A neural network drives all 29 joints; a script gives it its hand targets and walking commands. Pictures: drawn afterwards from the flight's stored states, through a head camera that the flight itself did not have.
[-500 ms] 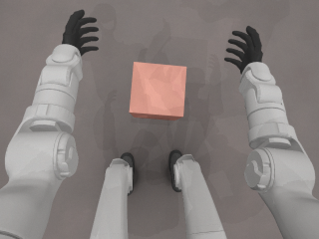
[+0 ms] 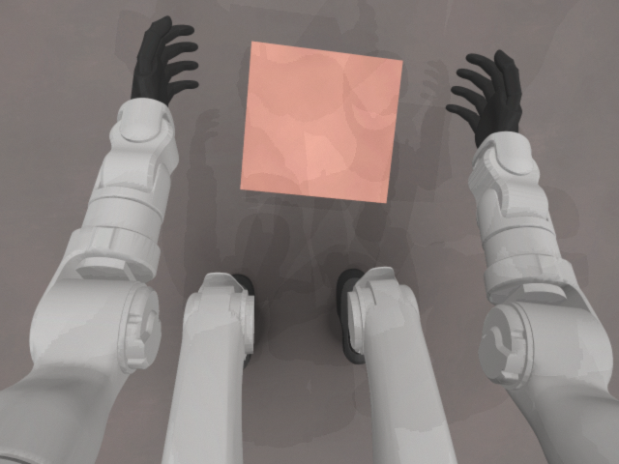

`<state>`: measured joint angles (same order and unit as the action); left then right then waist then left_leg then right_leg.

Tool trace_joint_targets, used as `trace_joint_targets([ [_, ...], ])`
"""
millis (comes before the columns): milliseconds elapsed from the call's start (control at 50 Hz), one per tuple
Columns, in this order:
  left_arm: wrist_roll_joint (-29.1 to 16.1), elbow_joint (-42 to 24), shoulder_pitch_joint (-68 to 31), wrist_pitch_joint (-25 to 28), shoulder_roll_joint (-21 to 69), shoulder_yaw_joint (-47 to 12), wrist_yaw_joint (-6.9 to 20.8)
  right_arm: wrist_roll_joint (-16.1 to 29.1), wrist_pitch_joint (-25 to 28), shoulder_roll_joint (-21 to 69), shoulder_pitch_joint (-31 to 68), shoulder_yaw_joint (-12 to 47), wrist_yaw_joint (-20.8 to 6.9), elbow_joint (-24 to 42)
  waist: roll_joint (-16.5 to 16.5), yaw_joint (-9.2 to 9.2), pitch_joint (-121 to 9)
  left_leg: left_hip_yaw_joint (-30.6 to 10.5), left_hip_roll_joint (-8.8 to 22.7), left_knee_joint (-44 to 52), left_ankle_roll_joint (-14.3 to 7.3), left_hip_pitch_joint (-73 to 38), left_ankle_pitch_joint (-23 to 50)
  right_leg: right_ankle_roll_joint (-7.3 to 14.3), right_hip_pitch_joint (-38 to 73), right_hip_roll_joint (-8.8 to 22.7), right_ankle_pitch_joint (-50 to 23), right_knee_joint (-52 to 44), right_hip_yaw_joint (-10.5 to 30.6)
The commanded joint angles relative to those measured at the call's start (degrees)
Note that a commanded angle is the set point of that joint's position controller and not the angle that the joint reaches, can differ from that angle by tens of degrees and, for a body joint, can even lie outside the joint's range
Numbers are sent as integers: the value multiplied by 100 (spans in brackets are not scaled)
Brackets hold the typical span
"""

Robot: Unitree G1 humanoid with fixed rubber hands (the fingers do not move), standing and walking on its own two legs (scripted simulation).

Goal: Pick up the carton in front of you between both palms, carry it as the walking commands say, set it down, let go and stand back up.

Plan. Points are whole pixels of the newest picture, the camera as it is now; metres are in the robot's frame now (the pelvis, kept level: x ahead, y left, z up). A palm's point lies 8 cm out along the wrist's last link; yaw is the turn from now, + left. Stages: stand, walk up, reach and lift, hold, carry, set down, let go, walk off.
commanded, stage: reach and lift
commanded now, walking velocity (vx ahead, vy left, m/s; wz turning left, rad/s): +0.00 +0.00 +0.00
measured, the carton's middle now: (314, 137) +0.48 -0.03 -0.38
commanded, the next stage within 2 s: none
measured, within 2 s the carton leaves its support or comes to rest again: leaves its support in 1.28 s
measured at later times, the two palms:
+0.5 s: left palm (195, 120) +0.50 +0.16 -0.32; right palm (429, 140) +0.47 -0.21 -0.32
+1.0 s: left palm (218, 117) +0.50 +0.12 -0.31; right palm (413, 134) +0.48 -0.18 -0.31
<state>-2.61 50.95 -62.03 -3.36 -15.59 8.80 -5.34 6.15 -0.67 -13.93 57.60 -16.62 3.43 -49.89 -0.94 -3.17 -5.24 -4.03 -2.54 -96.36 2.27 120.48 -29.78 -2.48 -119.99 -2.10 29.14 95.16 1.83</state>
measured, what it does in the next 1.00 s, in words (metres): lowers itself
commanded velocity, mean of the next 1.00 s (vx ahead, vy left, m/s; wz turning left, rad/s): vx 0.00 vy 0.00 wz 0.00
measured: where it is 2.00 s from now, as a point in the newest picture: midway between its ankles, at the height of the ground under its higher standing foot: (296, 335)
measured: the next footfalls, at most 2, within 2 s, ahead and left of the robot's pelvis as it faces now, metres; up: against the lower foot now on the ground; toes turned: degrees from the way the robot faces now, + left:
none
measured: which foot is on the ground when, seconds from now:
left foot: down 0.00-1.00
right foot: down 0.00-1.00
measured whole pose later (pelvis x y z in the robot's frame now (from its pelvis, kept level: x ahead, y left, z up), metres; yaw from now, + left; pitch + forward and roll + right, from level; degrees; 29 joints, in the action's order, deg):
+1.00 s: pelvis -0.04 +0.00 -0.13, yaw +1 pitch +39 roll -1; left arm -12.6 66.3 -83.9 -0.9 -17.2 -0.8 -8.5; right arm 14.0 0.6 -16.2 80.6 -5.9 8.4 -65.1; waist -0.2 -3.0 18.9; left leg -2.9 -2.7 -123.4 2.9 131.0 -31.3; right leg -2.4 -131.2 -1.4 30.2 122.5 1.6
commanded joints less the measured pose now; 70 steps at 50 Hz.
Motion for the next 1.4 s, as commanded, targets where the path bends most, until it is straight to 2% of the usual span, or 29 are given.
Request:
trace_joint_targets([
  [0, -429, -853, -1778, 3, -668, -345, -107, 384, 8, -1029, 1341, 204, 102, 701, -496, -208, -6661, 523, -126, -346, 129, -4050, 2769, -177, 2877, -128, -2830, 236, -653],
  [60, -551, -673, -2189, -125, -826, -393, -149, 500, -125, -1189, 1789, 259, 149, 590, -449, -215, -6420, 575, -88, -604, 114, -3793, 1997, -174, 2605, -65, -2134, 522, -706],
  [140, -585, 8, -2622, -221, -947, -343, -119, 532, -253, -1191, 2343, 313, 172, 41, -284, -172, -5441, 601, 23, -798, 69, -2988, 844, -150, 2194, 66, -1104, 761, -645],
  [220, -595, 708, -2988, -151, -1029, -339, -66, 512, -209, -1151, 2853, 430, 200, -565, -125, -119, -4606, 576, 98, -1067, 26, -2322, 303, -129, 2009, 151, -613, 1051, -541],
  [320, -726, 1066, -3480, 70, -1224, -467, -50, 510, -23, -1259, 3356, 519, 253, -990, -76, -149, -4289, 523, 151, -1487, 10, -2053, 482, -111, 2032, 199, -794, 1457, -440],
  [400, -941, 901, -3766, 241, -1401, -697, -94, 666, 135, -1400, 3648, 638, 327, -782, -220, -252, -4811, 528, 157, -1846, 11, -2438, 1063, -98, 2222, 176, -1437, 1761, -450],
  [440, -970, 668, -3822, 297, -1362, -763, -132, 753, 196, -1488, 3635, 715, 342, -708, -419, -173, -4984, 579, 113, -1973, 21, -2504, 1388, -75, 2382, 131, -1812, 1914, -414],
  [540, -1138, 612, -3515, 297, -1052, -959, -176, 851, 223, -1415, 3265, 837, 341, -898, -389, -271, -5050, 562, 51, -2117, 78, -2719, 1791, -49, 2492, 85, -2191, 2062, -469],
  [580, -1137, 712, -3258, 289, -954, -964, -184, 867, 217, -1291, 3067, 881, 339, -937, -319, -260, -5072, 569, 21, -2113, 79, -2712, 1823, -62, 2538, 73, -2244, 2051, -475],
  [640, -1007, 970, -2924, 290, -900, -807, -180, 820, 198, -1097, 2846, 909, 315, -1061, -182, -149, -4640, 567, -6, -2052, 55, -2251, 1629, -84, 2413, 71, -2121, 2008, -427],
  [700, -862, 977, -2922, 329, -909, -636, -174, 741, 206, -991, 2957, 901, 291, -975, -96, -61, -4301, 577, 0, -2007, 18, -1888, 1432, -107, 2223, 72, -1943, 1962, -381],
  [780, -867, 889, -3206, 358, -906, -636, -201, 762, 222, -983, 3267, 954, 322, -800, -101, -58, -4322, 590, 1, -1970, 2, -1940, 1325, -105, 2176, 59, -1779, 1919, -382],
  [840, -990, 837, -3480, 353, -718, -849, -215, 835, 227, -867, 3492, 1075, 352, -770, -162, -114, -4397, 586, -16, -1912, 1, -2096, 1208, -78, 2217, 39, -1607, 1866, -411],
  [900, -1081, 871, -3771, 353, -288, -1103, -201, 864, 226, -543, 3698, 1217, 355, -889, -232, -169, -4343, 585, -66, -1837, -3, -2219, 1057, -42, 2231, -5, -1397, 1791, -437],
  [960, -906, 1025, -3935, 347, 53, -1017, -213, 649, 215, -240, 3858, 1107, 350, -1069, -259, -221, -4187, 566, -133, -1793, 1, -2227, 937, -28, 2220, -59, -1242, 1742, -467],
  [1000, -875, 925, -4438, 299, 1385, -1354, 12, 652, 179, 1115, 4447, 1492, 107, -937, -271, -201, -4153, 547, -236, -1809, -32, -2192, 955, 3, 2102, -144, -1240, 1766, -481],
  [1040, -776, 933, -5011, 218, 3044, -1623, 398, 547, 79, 2682, 5141, 1721, -293, -860, -275, -232, -4039, 557, -345, -1880, -43, -2086, 987, 36, 2010, -242, -1285, 1872, -478],
  [1060, -637, 961, -5097, 143, 3670, -1550, 587, 420, -18, 3248, 5378, 1771, -500, -764, -291, -256, -3914, 583, -408, -1931, -59, -2017, 958, 40, 1950, -281, -1241, 1920, -500],
  [1100, -406, 849, -5129, -7, 4497, -1333, 890, 219, -216, 3996, 5631, 1767, -841, -622, -312, -202, -3769, 678, -525, -1965, -101, -1832, 869, 51, 1861, -355, -1103, 1982, -567],
  [1160, -373, 540, -5058, -145, 5137, -1299, 1127, 131, -384, 4679, 5608, 1778, -1126, -268, -223, -225, -4013, 724, -574, -2032, -161, -1895, 1172, 77, 1825, -425, -1375, 2076, -682],
  [1240, -679, -250, -5147, -281, 5942, -1745, 1188, 408, -554, 5420, 5679, 2197, -1273, 652, -246, -256, -5539, 814, -604, -2162, -114, -2581, 2103, 73, 2490, -462, -2354, 2190, -738],
  [1300, -926, -1324, -5332, -403, 6394, -2231, 1076, 743, -743, 5931, 5581, 2677, -1200, 1540, -251, -227, -7503, 897, -663, -2114, -59, -3427, 2717, 23, 3530, -527, -3156, 2157, -803],
  [1340, -871, -1725, -5251, -542, 6590, -2402, 1037, 728, -949, 6179, 5354, 2798, -1207, 1739, -230, -225, -8107, 945, -694, -2042, -38, -3698, 2823, -19, 3747, -587, -3280, 2085, -837],
  [1380, -705, -1846, -4946, -727, 6825, -2392, 1005, 550, -1136, 6372, 5162, 2863, -1211, 1880, -213, -176, -8128, 1002, -745, -1855, -36, -3636, 2541, -42, 3596, -639, -2912, 1903, -879],
])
